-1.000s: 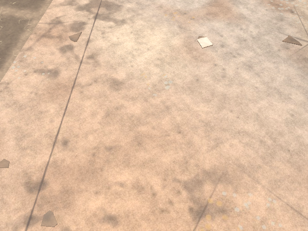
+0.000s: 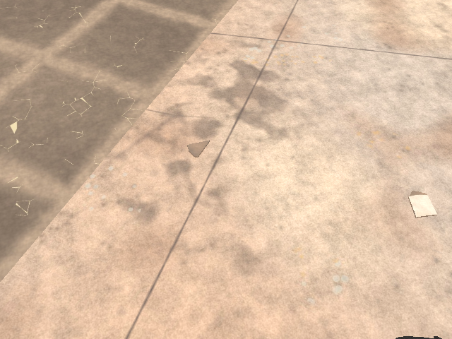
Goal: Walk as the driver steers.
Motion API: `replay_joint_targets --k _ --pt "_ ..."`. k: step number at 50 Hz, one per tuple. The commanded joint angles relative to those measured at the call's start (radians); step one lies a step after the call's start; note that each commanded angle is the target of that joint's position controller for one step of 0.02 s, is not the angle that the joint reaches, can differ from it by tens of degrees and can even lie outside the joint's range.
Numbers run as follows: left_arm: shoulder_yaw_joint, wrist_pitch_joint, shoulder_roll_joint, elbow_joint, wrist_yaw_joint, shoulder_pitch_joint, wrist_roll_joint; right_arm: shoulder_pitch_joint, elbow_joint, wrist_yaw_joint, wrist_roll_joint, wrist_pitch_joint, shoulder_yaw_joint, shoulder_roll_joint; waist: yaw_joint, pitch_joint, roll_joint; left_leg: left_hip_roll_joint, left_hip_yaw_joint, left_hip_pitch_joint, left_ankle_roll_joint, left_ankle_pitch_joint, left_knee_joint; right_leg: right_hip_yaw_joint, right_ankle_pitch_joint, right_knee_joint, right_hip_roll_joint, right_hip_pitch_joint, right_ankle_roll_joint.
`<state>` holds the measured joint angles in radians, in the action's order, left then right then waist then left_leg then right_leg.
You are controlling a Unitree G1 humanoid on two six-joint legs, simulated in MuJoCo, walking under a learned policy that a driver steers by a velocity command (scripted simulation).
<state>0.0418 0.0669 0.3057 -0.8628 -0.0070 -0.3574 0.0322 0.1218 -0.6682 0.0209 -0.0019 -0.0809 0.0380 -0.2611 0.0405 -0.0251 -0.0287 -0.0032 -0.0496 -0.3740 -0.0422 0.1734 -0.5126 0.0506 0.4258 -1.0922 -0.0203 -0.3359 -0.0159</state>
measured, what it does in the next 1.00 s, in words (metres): walks ahead, turning right: right foot, then left foot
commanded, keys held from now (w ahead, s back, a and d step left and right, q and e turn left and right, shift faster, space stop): w+e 1.00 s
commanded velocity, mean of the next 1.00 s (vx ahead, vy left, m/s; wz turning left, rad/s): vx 0.50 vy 0.00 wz -0.52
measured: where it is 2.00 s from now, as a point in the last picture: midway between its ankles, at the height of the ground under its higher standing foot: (367, 214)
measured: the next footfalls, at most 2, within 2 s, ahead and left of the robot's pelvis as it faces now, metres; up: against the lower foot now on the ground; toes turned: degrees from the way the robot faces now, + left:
right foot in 0.44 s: +0.37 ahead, -0.16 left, +0.00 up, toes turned -17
left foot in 0.90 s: +0.70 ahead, -0.08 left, +0.00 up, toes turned -34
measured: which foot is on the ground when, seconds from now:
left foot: down 0.00-0.42, up 0.44-0.88, down 0.90-1.00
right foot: up 0.00-0.42, down 0.44-0.92, up 0.94-1.00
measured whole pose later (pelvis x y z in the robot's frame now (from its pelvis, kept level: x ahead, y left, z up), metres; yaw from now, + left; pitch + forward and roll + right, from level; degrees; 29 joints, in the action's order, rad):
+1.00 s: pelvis +0.55 -0.11 -0.01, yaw -34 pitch +2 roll +1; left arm 0.07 0.02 0.31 -0.72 0.01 -0.35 0.03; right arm 0.12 -0.71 0.02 -0.01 -0.11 0.05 -0.27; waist 0.03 -0.02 -0.03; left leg -0.03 -0.01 -0.39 -0.02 0.18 -0.54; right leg 0.13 0.46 -1.13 0.05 -0.34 -0.02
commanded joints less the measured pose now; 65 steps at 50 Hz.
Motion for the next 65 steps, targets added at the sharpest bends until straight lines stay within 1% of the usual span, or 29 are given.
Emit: replay_joint_targets --k 1,3,7,11,16,19,21,22,23,24,25,26,27,28,31,36,41,44,45,46,47,48,49,50,51,53,56,62,65 --pt "0.033 0.006 0.103 0.09 0.004 0.043 -0.004 0.11 -0.002 -0.002 -0.01 -0.016 0.035 -0.1 -0.062 0.058 0.147 0.27 0.301 0.316 -0.155 -0.012 0.307 0.055 -0.126 -0.066 -0.108 -0.331 0.007" --pt "0.029 -0.018 0.06 0.084 0.004 0.023 -0.001 0.089 -0.021 -0.001 -0.011 -0.034 0.041 -0.097 -0.035 0.038 0.13 0.26 0.213 0.244 -0.16 -0.104 0.357 0.053 -0.171 -0.047 -0.113 -0.288 0.02" --pt "0.03 -0.031 0.042 0.117 0.003 0.096 -0.008 0.102 -0.064 -0.014 -0.018 -0.043 0.053 -0.125 -0.036 -0.005 0.086 0.254 0.071 0.252 -0.156 -0.23 0.39 0.076 -0.336 0.088 -0.109 -0.364 0.037" --pt "0.018 -0.022 0.019 0.158 -0.023 0.219 -0.013 0.125 -0.091 -0.027 -0.01 -0.033 0.06 -0.157 -0.079 -0.04 0.066 0.235 -0.05 0.278 -0.127 -0.255 0.403 0.003 -0.503 0.314 -0.093 -0.331 0.023" --pt "0.011 -0.022 0.015 0.241 -0.052 0.358 -0.012 0.209 -0.141 -0.032 0.012 0.003 0.072 -0.191 -0.124 -0.079 0.057 0.287 -0.106 0.455 -0.109 -0.363 0.335 -0.068 -0.418 0.447 -0.071 -0.386 -0.025" --pt "0.031 -0.028 0.053 0.264 -0.063 0.314 -0.011 0.191 -0.139 -0.043 0.02 0.027 0.082 -0.229 -0.068 -0.009 0.11 0.29 -0.149 0.511 -0.076 -0.802 0.162 -0.15 -0.269 0.458 0.01 -0.249 -0.079" --pt "0.079 -0.033 0.131 0.214 -0.05 0.077 -0.007 0.163 -0.129 -0.053 0.025 0.041 0.082 -0.24 0.072 0.123 0.108 0.248 -0.184 0.418 -0.034 -0.914 -0.172 -0.17 -0.28 0.528 0.09 0.088 -0.141" --pt "0.113 -0.046 0.215 0.18 -0.028 -0.078 -0.007 0.177 -0.112 -0.055 0.008 0.033 0.067 -0.206 0.134 0.215 0.009 0.204 -0.182 0.172 0.011 -0.597 -0.472 0.022 -0.297 0.559 -0.012 0.399 -0.199" --pt "0.122 -0.038 0.31 0.19 -0.022 -0.036 -0.001 0.278 -0.059 -0.034 -0.024 0.002 0.019 -0.053 -0.001 0.296 -0.233 -0.015 -0.076 -0.29 0.072 0.382 -0.813 0.595 -0.156 0.642 -0.267 0.724 -0.394" --pt "0.098 -0.025 0.223 0.214 -0.025 -0.071 -0.009 0.164 -0.05 -0.018 0.012 -0.039 0.03 -0.135 0.083 0.393 -0.107 -0.018 0.142 -0.397 0.053 0.418 -0.902 0.768 -0.066 0.776 -0.314 0.763 -0.411" --pt "0.083 -0.012 0.175 0.207 -0.026 -0.035 -0.017 0.065 -0.015 -0.01 0.047 -0.06 0.041 -0.175 0.09 0.245 -0.066 0.029 0.147 -0.462 0.03 0.318 -0.869 0.615 -0.143 0.8 -0.285 0.659 -0.357" --pt "0.076 -0.006 0.151 0.212 -0.025 0.026 -0.013 0.056 -0.014 -0.015 0.036 -0.069 0.036 -0.161 0.04 0.158 0.011 0.072 0.143 -0.425 0.022 0.232 -0.777 0.494 -0.241 0.799 -0.239 0.509 -0.322" --pt "0.066 -0.006 0.118 0.226 -0.023 0.091 -0.014 0.059 -0.026 -0.022 0.009 -0.068 0.041 -0.165 -0.002 0.1 0.031 0.1 0.137 -0.362 0.031 0.192 -0.691 0.402 -0.352 0.81 -0.199 0.375 -0.298" --pt "0.058 -0.005 0.099 0.244 -0.018 0.126 -0.028 0.081 -0.031 -0.022 -0.001 -0.057 0.048 -0.172 -0.036 0.086 0.006 0.118 0.144 -0.291 0.041 0.159 -0.653 0.354 -0.433 0.831 -0.176 0.287 -0.293" --pt "0.063 0.0 0.118 0.246 -0.005 0.13 -0.024 0.092 -0.026 -0.023 -0.014 -0.025 0.043 -0.137 -0.064 0.06 0.005 0.113 0.115 -0.232 0.091 0.109 -0.528 0.272 -0.551 0.869 -0.141 0.15 -0.298" --pt "0.074 -0.013 0.153 0.219 0.02 0.062 -0.012 -0.099 0.024 -0.015 -0.01 -0.024 0.017 -0.082 0.006 0.021 -0.038 0.041 0.089 -0.148 0.121 -0.217 -0.142 0.177 -0.44 0.852 -0.052 0.054 -0.218" --pt "0.075 -0.025 0.145 0.191 0.026 -0.001 -0.003 -0.161 0.05 0.003 0.011 -0.041 0.034 -0.136 0.021 0.026 -0.069 0.012 0.138 -0.092 0.09 -0.209 0.009 0.311 -0.312 0.756 -0.107 0.159 -0.183" --pt "0.07 -0.032 0.122 0.2 0.027 0.028 -0.01 -0.027 0.018 0.0 0.009 -0.055 0.059 -0.173 -0.06 0.062 -0.1 0.009 0.115 0.085 0.032 -0.119 0.067 0.35 -0.36 0.624 -0.088 0.174 -0.142" --pt "0.051 -0.029 0.07 0.211 0.022 0.029 -0.018 0.089 0.003 -0.007 -0.007 -0.06 0.073 -0.209 -0.116 0.165 -0.058 0.098 0.184 0.292 -0.018 -0.095 0.055 0.297 -0.339 0.433 -0.033 0.112 -0.107" --pt "0.03 -0.024 0.003 0.234 0.023 -0.066 -0.014 0.216 -0.01 -0.015 -0.027 -0.056 0.093 -0.291 -0.112 0.322 0.154 0.323 0.512 0.648 -0.138 0.034 0.08 0.164 -0.069 0.095 0.096 -0.163 -0.036" --pt "0.026 -0.017 0.035 0.251 0.023 -0.121 0.007 0.261 -0.041 -0.004 -0.008 -0.042 0.095 -0.284 -0.094 0.359 0.375 0.441 0.875 0.733 -0.224 0.318 0.194 0.12 0.189 -0.126 0.093 -0.398 -0.011" --pt "0.048 -0.021 0.128 0.231 0.024 -0.061 0.013 0.206 -0.02 -0.005 0.003 -0.037 0.071 -0.192 -0.115 0.221 0.23 0.404 0.784 0.625 -0.185 0.447 0.23 0.142 0.105 -0.214 0.032 -0.466 -0.001" --pt "0.056 -0.027 0.15 0.244 0.024 0.025 0.002 0.159 -0.014 -0.009 0.001 -0.028 0.06 -0.156 -0.119 0.123 0.155 0.363 0.619 0.503 -0.144 0.357 0.232 0.101 0.026 -0.221 -0.001 -0.465 0.003" --pt "0.057 -0.031 0.139 0.253 0.023 0.064 -0.009 0.115 -0.016 -0.011 -0.005 -0.023 0.05 -0.134 -0.1 0.061 0.117 0.317 0.498 0.389 -0.131 0.225 0.251 0.087 -0.035 -0.182 -0.031 -0.433 0.006" --pt "0.06 -0.034 0.125 0.258 0.019 0.077 -0.012 0.091 -0.023 -0.013 -0.01 -0.022 0.043 -0.112 -0.079 0.027 0.129 0.282 0.41 0.317 -0.121 0.132 0.273 0.087 -0.075 -0.137 -0.06 -0.4 0.006" --pt "0.054 -0.045 0.082 0.26 0.01 0.063 -0.002 0.082 -0.037 -0.016 -0.009 -0.029 0.043 -0.107 -0.06 0.015 0.157 0.252 0.294 0.25 -0.122 0.035 0.319 0.062 -0.112 -0.095 -0.084 -0.345 0.009" --pt "0.039 -0.047 0.038 0.28 0.011 0.107 -0.012 0.116 -0.074 -0.011 -0.006 -0.04 0.053 -0.14 -0.061 0.002 0.11 0.26 0.215 0.246 -0.163 -0.086 0.36 0.065 -0.175 0.021 -0.083 -0.37 0.019" --pt "0.014 -0.016 0.005 0.309 -0.02 0.274 -0.018 0.158 -0.125 -0.011 0.018 -0.022 0.059 -0.187 -0.107 -0.028 0.085 0.227 0.054 0.282 -0.145 -0.203 0.373 -0.023 -0.415 0.388 -0.064 -0.296 0.014" --pt "0.013 -0.009 0.014 0.337 -0.032 0.351 -0.011 0.22 -0.163 -0.01 0.03 -0.006 0.063 -0.212 -0.125 -0.049 0.095 0.264 0.058 0.354 -0.136 -0.231 0.354 -0.048 -0.383 0.48 -0.049 -0.278 -0.006"
Keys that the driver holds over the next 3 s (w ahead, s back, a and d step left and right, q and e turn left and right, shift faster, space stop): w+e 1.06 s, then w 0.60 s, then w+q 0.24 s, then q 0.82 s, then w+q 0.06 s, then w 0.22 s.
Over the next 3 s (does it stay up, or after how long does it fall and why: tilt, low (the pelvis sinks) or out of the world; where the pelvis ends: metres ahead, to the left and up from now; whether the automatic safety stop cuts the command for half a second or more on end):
stays up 1.14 -0.53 0.01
